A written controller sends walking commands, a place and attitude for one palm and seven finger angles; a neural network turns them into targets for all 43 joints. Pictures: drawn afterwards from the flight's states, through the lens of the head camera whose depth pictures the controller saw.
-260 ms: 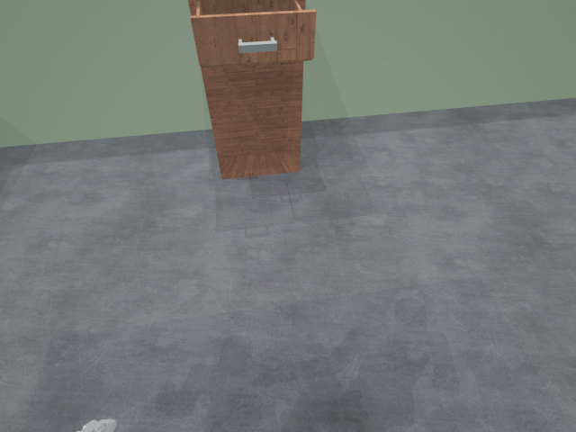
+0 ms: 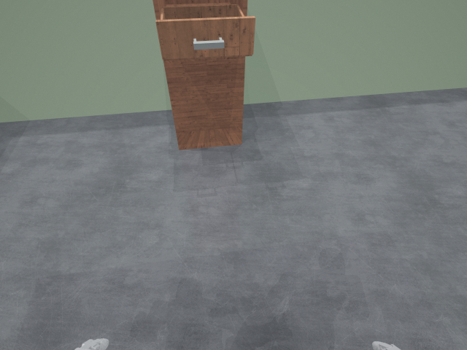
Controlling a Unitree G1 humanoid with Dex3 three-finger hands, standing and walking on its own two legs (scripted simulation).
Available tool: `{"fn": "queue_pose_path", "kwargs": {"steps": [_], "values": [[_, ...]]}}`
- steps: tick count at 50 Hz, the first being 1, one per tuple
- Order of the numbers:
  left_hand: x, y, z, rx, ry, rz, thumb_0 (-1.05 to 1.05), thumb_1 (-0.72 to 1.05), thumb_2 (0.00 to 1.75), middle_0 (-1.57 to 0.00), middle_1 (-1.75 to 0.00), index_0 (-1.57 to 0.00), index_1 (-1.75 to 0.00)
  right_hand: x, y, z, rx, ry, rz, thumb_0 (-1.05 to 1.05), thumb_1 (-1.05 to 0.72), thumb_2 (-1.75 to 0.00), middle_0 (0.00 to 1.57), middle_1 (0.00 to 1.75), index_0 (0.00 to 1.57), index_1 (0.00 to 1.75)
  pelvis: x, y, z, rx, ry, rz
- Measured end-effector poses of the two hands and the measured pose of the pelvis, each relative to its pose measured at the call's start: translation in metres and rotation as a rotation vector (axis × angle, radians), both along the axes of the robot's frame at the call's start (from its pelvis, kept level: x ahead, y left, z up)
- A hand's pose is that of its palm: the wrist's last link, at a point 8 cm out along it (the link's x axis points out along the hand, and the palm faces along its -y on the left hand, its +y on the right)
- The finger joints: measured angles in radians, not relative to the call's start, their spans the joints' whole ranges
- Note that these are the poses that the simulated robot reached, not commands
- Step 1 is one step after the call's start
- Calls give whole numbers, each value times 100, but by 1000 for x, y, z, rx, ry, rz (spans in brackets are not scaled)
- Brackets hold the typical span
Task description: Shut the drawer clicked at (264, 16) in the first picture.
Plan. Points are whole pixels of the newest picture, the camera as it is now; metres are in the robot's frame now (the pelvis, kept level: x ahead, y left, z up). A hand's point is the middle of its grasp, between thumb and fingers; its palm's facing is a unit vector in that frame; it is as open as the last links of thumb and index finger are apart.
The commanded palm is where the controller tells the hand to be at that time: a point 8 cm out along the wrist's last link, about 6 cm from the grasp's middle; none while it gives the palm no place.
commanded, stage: stand and wait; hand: left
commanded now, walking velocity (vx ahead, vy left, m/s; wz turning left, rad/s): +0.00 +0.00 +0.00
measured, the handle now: (208, 42) +1.14 +0.17 +0.04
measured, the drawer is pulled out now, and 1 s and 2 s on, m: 0.29 0.29 0.29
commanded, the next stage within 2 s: look at it before walking up in 0.60 s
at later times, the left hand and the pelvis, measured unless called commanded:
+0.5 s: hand out of the picture +0.06 +0.24 -0.15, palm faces -0.03 -0.94 -0.35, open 7.3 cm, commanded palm none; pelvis -0.02 -0.01 +0.00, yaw +0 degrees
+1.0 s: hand out of the picture +0.05 +0.24 -0.15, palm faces -0.04 -0.94 -0.33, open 7.3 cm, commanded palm none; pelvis -0.02 -0.01 +0.01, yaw -1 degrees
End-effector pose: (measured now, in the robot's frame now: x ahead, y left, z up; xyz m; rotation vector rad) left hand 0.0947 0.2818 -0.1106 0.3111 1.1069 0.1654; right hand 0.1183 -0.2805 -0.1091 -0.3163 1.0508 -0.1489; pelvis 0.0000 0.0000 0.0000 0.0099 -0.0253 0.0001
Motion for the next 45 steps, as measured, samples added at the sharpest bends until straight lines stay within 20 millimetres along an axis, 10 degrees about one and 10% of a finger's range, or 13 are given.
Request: {"fn": "queue_pose_path", "kwargs": {"steps": [22, 45], "values": [[-43, 3, -2, 23, 100, 31, 0, 91, 90, -20, -30, -21, -30, -68, -23, -9, -18, 156, -64, 1, -91, -89, 20, 30, 20, 30, -14, -9, 4, -3, -13, -4], [-47, -1, -3, 2, 90, 16, 0, 91, 90, -20, -30, -21, -30, -76, -16, -7, -7, 148, -68, 1, -91, -89, 20, 30, 20, 30, -23, -6, 6, -4, -13, -10]]}}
